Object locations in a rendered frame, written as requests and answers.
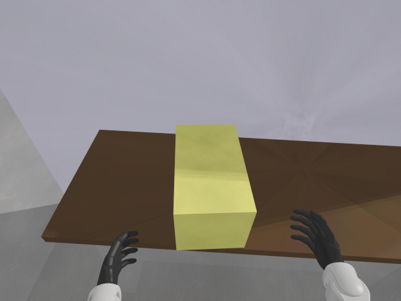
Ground robot right forearm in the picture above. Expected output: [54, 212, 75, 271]
[322, 262, 370, 301]

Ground robot right hand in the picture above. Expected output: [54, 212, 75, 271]
[290, 209, 344, 270]

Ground table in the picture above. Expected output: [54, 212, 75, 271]
[41, 130, 401, 264]

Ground robot left hand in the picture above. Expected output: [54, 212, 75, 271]
[97, 231, 139, 286]

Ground carton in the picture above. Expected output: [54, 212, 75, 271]
[174, 124, 257, 250]

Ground robot left forearm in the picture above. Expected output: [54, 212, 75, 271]
[88, 283, 122, 301]

